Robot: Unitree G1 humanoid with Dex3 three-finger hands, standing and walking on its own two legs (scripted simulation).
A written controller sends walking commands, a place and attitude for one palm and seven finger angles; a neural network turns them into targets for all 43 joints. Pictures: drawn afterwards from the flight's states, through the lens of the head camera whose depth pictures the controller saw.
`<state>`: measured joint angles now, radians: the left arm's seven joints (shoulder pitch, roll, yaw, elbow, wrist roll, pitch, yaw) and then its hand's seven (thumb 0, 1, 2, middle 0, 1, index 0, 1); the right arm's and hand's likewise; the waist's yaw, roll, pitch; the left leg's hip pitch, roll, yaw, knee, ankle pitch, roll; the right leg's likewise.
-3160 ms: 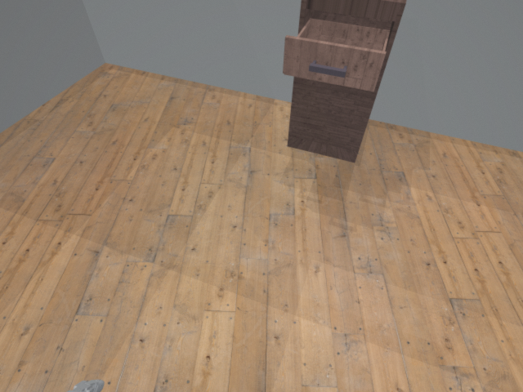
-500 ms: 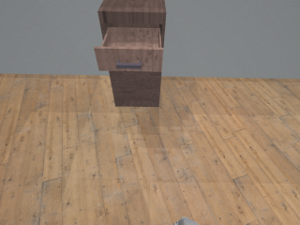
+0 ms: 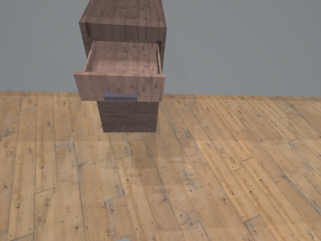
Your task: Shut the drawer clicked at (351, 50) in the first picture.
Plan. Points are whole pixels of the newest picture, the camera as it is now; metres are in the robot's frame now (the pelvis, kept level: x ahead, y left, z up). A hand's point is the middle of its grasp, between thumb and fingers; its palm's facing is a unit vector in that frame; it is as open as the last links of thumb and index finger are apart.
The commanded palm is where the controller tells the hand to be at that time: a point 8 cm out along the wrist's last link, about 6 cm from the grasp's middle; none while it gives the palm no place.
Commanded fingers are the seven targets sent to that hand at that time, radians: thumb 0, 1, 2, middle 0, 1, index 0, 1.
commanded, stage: turn to face it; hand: left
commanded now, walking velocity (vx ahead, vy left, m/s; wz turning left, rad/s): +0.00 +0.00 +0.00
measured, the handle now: (121, 93) +0.66 +0.21 -0.07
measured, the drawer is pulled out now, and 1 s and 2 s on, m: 0.30 0.30 0.30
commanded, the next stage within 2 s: take the last steps up to it in 0.28 s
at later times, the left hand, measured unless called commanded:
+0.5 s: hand (96, 226) +0.18 +0.19 -0.16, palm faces +0.06 -0.98 -0.20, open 7.3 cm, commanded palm none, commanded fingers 0.00 0.90 0.90 -0.20 -0.30 -0.20 -0.30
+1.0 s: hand (106, 193) +0.28 +0.19 -0.17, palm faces +0.05 -0.98 -0.17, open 7.3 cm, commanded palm none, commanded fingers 0.00 0.90 0.90 -0.20 -0.30 -0.20 -0.30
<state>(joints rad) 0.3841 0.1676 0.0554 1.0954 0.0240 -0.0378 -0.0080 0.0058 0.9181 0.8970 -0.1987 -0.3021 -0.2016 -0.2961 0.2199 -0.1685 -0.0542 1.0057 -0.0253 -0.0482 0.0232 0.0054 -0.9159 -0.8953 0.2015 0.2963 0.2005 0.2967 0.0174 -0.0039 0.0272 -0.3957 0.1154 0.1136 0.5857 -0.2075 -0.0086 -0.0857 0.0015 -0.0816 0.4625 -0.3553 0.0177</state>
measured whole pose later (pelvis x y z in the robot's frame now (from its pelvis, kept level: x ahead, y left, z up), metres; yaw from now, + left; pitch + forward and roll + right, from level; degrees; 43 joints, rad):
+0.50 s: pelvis +0.12 +0.02 +0.01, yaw +3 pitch -1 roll +0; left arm 0.18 0.14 0.04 1.05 0.02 -0.02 0.03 0.00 0.93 0.90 -0.20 -0.30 -0.20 -0.30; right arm 0.35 -0.09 -0.03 1.14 -0.01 0.00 -0.01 0.00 -0.91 -0.89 0.20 0.30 0.20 0.30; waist -0.04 0.02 0.03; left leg -0.19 0.01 0.12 0.55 -0.36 0.03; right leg -0.24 -0.05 -0.10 0.53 -0.27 0.00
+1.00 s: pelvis +0.25 +0.00 +0.01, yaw +3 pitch +0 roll +0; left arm 0.19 0.19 0.06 1.07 0.02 0.01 -0.02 0.02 0.94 0.90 -0.19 -0.30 -0.20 -0.30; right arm 0.43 -0.12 -0.04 1.14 -0.03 -0.05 -0.03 0.00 -0.91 -0.89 0.20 0.30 0.20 0.30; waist -0.04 -0.02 0.10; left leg 0.05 0.05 0.16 0.33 -0.37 -0.02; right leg -0.52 -0.10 -0.11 0.74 -0.22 0.00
